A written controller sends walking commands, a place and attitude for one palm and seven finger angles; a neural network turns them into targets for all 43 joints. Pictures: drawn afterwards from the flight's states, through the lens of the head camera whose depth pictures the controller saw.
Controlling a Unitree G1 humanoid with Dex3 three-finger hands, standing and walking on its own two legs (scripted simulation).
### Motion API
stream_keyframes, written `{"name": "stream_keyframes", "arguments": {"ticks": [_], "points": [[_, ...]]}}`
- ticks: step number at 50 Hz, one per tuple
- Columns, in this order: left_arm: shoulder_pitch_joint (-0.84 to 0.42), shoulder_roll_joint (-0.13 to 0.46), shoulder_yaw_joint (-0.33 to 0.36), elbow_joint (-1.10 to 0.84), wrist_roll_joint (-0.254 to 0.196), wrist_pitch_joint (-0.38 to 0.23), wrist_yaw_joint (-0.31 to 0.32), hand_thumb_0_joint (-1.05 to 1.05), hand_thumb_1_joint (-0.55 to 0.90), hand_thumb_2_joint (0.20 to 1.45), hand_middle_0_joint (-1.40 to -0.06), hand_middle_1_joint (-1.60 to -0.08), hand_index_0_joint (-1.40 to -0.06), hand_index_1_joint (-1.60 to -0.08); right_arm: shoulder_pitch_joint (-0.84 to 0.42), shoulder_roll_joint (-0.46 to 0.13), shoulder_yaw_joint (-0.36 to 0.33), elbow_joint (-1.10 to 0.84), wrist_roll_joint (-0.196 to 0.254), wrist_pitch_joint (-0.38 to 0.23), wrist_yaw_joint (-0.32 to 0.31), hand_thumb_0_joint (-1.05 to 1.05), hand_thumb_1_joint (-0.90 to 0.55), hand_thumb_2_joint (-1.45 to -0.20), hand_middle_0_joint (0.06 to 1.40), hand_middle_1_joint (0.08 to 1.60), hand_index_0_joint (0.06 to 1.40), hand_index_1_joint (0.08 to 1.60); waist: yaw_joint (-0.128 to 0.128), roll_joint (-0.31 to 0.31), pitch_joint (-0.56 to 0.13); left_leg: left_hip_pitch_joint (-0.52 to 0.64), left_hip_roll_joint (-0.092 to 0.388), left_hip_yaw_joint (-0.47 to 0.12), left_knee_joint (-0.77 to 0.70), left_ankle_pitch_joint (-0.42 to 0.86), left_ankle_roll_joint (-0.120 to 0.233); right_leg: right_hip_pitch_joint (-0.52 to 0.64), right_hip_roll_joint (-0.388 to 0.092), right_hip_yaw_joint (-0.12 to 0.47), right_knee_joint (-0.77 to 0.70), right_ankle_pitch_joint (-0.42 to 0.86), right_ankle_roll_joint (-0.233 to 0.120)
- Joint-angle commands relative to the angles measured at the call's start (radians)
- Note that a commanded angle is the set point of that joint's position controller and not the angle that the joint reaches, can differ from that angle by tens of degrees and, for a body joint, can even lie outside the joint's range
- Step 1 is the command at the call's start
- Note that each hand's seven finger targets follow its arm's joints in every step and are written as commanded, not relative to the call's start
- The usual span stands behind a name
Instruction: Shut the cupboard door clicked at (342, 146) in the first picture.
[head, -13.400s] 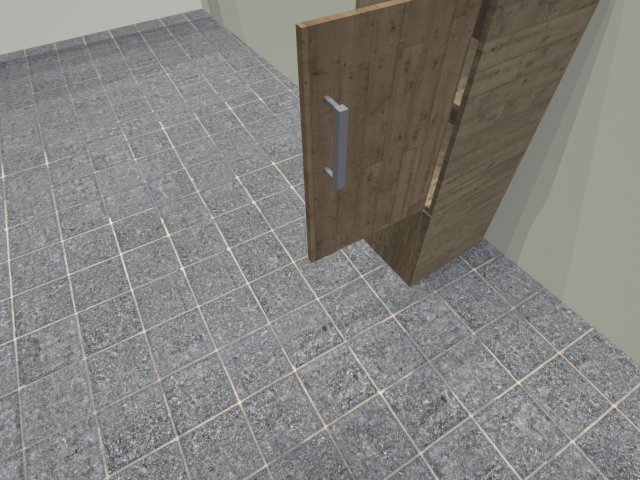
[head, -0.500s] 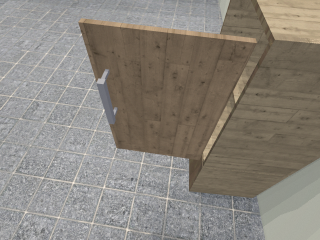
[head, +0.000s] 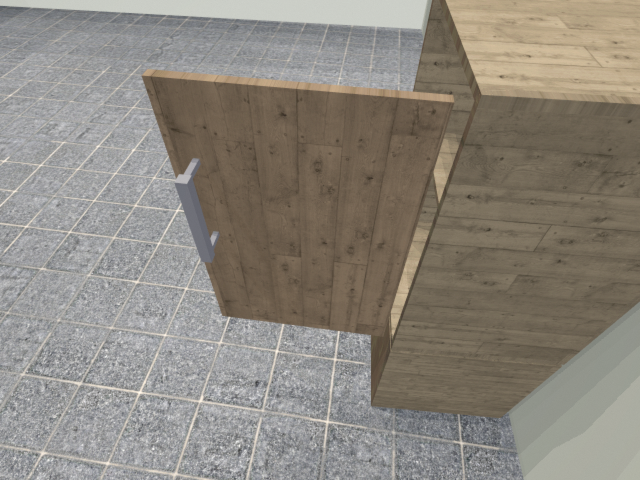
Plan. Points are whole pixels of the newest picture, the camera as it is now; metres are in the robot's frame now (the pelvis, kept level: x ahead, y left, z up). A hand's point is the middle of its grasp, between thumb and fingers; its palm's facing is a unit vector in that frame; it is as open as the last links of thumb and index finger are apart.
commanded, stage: come to a stop and stand still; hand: left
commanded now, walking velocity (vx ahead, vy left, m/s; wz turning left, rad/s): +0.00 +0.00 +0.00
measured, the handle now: (201, 213) +0.49 +0.22 +0.03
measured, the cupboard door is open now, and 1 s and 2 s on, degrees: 87 87 87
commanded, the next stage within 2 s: look again from close up in 0.34 s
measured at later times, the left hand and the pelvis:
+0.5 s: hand out of the picture +0.01 +0.16 -0.18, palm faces +0.02 -0.98 -0.18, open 7.4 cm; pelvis +0.02 +0.00 +0.00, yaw +0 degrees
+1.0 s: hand out of the picture +0.03 +0.20 -0.18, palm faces -0.02 -0.97 -0.24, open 7.4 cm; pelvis +0.01 +0.02 -0.01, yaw -1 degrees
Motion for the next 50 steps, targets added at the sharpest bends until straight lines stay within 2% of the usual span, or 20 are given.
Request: {"name": "stream_keyframes", "arguments": {"ticks": [1,5,13,15,20,21,22,23,24,25,26,27,29,30,33,34,35,39,47,50], "points": [[0.052,0.106,0.021,-0.026,0.005,-0.021,0.006,0.000,0.900,0.900,-0.200,-0.300,-0.200,-0.300,0.048,-0.091,-0.015,-0.025,-0.003,-0.020,-0.011,0.000,-0.900,-0.900,0.200,0.300,0.200,0.300,-0.002,-0.002,0.028,0.051,0.067,-0.070,-0.051,0.084,0.009,-0.108,-0.100,0.083,-0.109,0.115,-0.028],[0.073,0.096,0.020,-0.013,0.006,-0.022,0.008,0.000,0.900,0.900,-0.200,-0.300,-0.200,-0.300,0.046,-0.079,-0.015,-0.024,-0.001,-0.021,-0.015,0.000,-0.900,-0.900,0.200,0.300,0.200,0.300,0.005,-0.023,0.051,0.053,0.070,-0.069,-0.047,0.099,0.012,-0.109,-0.100,0.068,-0.114,0.144,-0.027],[0.086,0.090,0.021,-0.009,0.007,-0.025,0.008,0.000,0.900,0.900,-0.200,-0.300,-0.200,-0.300,0.036,-0.080,-0.016,-0.026,-0.001,-0.026,-0.019,0.000,-0.900,-0.900,0.200,0.300,0.200,0.300,0.003,0.005,0.023,0.074,0.074,-0.066,-0.035,0.156,0.012,-0.088,-0.104,0.066,-0.093,0.231,-0.026],[0.088,0.088,0.020,-0.007,0.008,-0.026,0.010,0.000,0.900,0.900,-0.200,-0.300,-0.200,-0.300,0.035,-0.078,-0.016,-0.027,-0.001,-0.026,-0.020,0.000,-0.900,-0.900,0.200,0.300,0.200,0.300,0.005,-0.028,0.029,0.073,0.075,-0.067,-0.033,0.165,0.014,-0.080,-0.104,0.057,-0.096,0.255,-0.024],[0.086,0.092,0.020,-0.008,0.009,-0.026,0.010,0.000,0.900,0.900,-0.200,-0.300,-0.200,-0.300,0.026,-0.083,-0.016,-0.028,-0.001,-0.026,-0.021,0.000,-0.900,-0.900,0.200,0.300,0.200,0.300,0.006,-0.019,0.026,0.081,0.074,-0.065,-0.031,0.184,0.014,-0.068,-0.105,0.054,-0.094,0.285,-0.022],[0.084,0.094,0.020,-0.010,0.009,-0.026,0.009,0.000,0.900,0.900,-0.200,-0.300,-0.200,-0.300,0.024,-0.085,-0.016,-0.030,-0.002,-0.027,-0.020,0.000,-0.900,-0.900,0.200,0.300,0.200,0.300,0.004,0.000,0.030,0.078,0.072,-0.064,-0.032,0.190,0.012,-0.068,-0.108,0.057,-0.090,0.292,-0.022],[0.153,0.106,0.014,-0.001,0.033,-0.061,0.052,0.000,0.900,0.900,-0.200,-0.300,-0.200,-0.300,-0.072,-0.112,-0.010,-0.112,0.007,-0.048,-0.004,0.000,-0.900,-0.900,0.200,0.300,0.200,0.300,0.032,0.062,0.033,0.038,0.073,-0.027,0.203,0.336,0.005,-0.131,-0.141,0.121,-0.062,0.672,0.004],[0.097,0.150,0.024,-0.055,0.025,-0.064,0.047,0.000,0.900,0.900,-0.200,-0.300,-0.200,-0.300,0.003,-0.069,-0.006,-0.133,0.000,-0.041,0.003,0.000,-0.900,-0.900,0.200,0.300,0.200,0.300,-0.030,0.051,-0.015,-0.009,0.056,-0.051,0.153,0.079,0.022,-0.073,-0.163,0.107,-0.011,0.597,-0.031],[0.064,0.131,0.018,-0.072,0.022,-0.061,0.040,0.000,0.900,0.900,-0.200,-0.300,-0.200,-0.300,0.031,-0.077,-0.008,-0.134,-0.001,-0.040,0.003,0.000,-0.900,-0.900,0.200,0.300,0.200,0.300,-0.031,0.043,-0.043,-0.015,0.060,-0.055,0.122,0.061,0.026,-0.077,-0.127,0.085,0.026,0.430,-0.044],[0.079,0.121,0.018,-0.079,0.022,-0.068,0.036,0.000,0.900,0.900,-0.200,-0.300,-0.200,-0.300,0.043,-0.080,-0.003,-0.139,-0.008,-0.051,0.003,0.000,-0.900,-0.900,0.200,0.300,0.200,0.300,-0.016,0.089,-0.102,0.025,0.064,-0.052,0.129,0.230,0.031,-0.040,-0.114,0.069,0.064,0.538,-0.052],[0.096,0.127,0.019,-0.080,0.016,-0.068,0.035,0.000,0.900,0.900,-0.200,-0.300,-0.200,-0.300,0.047,-0.095,-0.003,-0.146,-0.006,-0.052,0.000,0.000,-0.900,-0.900,0.200,0.300,0.200,0.300,-0.014,0.061,-0.136,0.051,0.072,-0.060,0.147,0.326,0.040,-0.026,-0.102,0.061,0.084,0.543,-0.051],[0.098,0.124,0.017,-0.078,0.013,-0.063,0.033,0.000,0.900,0.900,-0.200,-0.300,-0.200,-0.300,0.041,-0.107,-0.003,-0.153,-0.003,-0.051,-0.003,0.000,-0.900,-0.900,0.200,0.300,0.200,0.300,-0.009,0.046,-0.133,0.057,0.076,-0.064,0.145,0.348,0.044,-0.031,-0.098,0.055,0.085,0.495,-0.048],[0.087,0.112,0.013,-0.088,0.014,-0.047,0.032,0.000,0.900,0.900,-0.200,-0.300,-0.200,-0.300,0.031,-0.121,-0.002,-0.168,-0.001,-0.046,-0.006,0.000,-0.900,-0.900,0.200,0.300,0.200,0.300,-0.007,0.012,-0.066,0.034,0.083,-0.077,0.120,0.330,0.050,-0.074,-0.079,0.045,0.076,0.349,-0.042],[0.087,0.110,0.010,-0.089,0.015,-0.043,0.029,0.000,0.900,0.900,-0.200,-0.300,-0.200,-0.300,0.018,-0.117,0.001,-0.166,-0.004,-0.047,-0.007,0.000,-0.900,-0.900,0.200,0.300,0.200,0.300,0.002,0.038,-0.020,0.016,0.081,-0.074,0.108,0.326,0.053,-0.094,-0.076,0.051,0.069,0.327,-0.042],[0.065,0.126,0.008,-0.103,0.013,-0.029,0.023,0.000,0.900,0.900,-0.200,-0.300,-0.200,-0.300,0.005,-0.131,0.002,-0.175,-0.004,-0.037,-0.002,0.000,-0.900,-0.900,0.200,0.300,0.200,0.300,0.001,-0.017,0.024,-0.010,0.075,-0.091,0.055,0.164,0.054,-0.125,-0.068,0.054,0.047,0.151,-0.036],[0.061,0.126,0.006,-0.105,0.014,-0.025,0.021,0.000,0.900,0.900,-0.200,-0.300,-0.200,-0.300,-0.002,-0.138,0.001,-0.175,-0.005,-0.036,0.000,0.000,-0.900,-0.900,0.200,0.300,0.200,0.300,0.003,-0.017,0.041,-0.015,0.074,-0.094,0.039,0.125,0.055,-0.139,-0.066,0.057,0.039,0.109,-0.032],[0.061,0.127,0.005,-0.105,0.016,-0.025,0.019,0.000,0.900,0.900,-0.200,-0.300,-0.200,-0.300,-0.010,-0.131,0.001,-0.173,-0.005,-0.038,0.001,0.000,-0.900,-0.900,0.200,0.300,0.200,0.300,0.008,0.014,0.050,-0.018,0.072,-0.092,0.026,0.123,0.057,-0.139,-0.068,0.057,0.034,0.106,-0.032],[0.047,0.148,0.004,-0.112,0.015,-0.019,0.014,0.000,0.900,0.900,-0.200,-0.300,-0.200,-0.300,-0.017,-0.153,0.003,-0.171,-0.006,-0.034,0.006,0.000,-0.900,-0.900,0.200,0.300,0.200,0.300,0.006,-0.006,0.043,-0.006,0.073,-0.096,-0.011,0.038,0.057,-0.152,-0.067,0.065,0.022,0.039,-0.026],[0.056,0.169,0.004,-0.101,0.013,-0.025,0.013,0.000,0.900,0.900,-0.200,-0.300,-0.200,-0.300,-0.028,-0.155,0.007,-0.145,-0.003,-0.040,0.004,0.000,-0.900,-0.900,0.200,0.300,0.200,0.300,0.012,-0.010,-0.009,0.049,0.070,-0.075,0.002,0.140,0.052,-0.119,-0.086,0.076,0.008,0.160,-0.022],[0.058,0.172,0.003,-0.095,0.013,-0.025,0.012,0.000,0.900,0.900,-0.200,-0.300,-0.200,-0.300,-0.025,-0.154,0.008,-0.130,0.000,-0.041,0.002,0.000,-0.900,-0.900,0.200,0.300,0.200,0.300,0.014,0.002,-0.001,0.048,0.072,-0.069,-0.002,0.157,0.052,-0.111,-0.086,0.072,0.004,0.175,-0.018]]}}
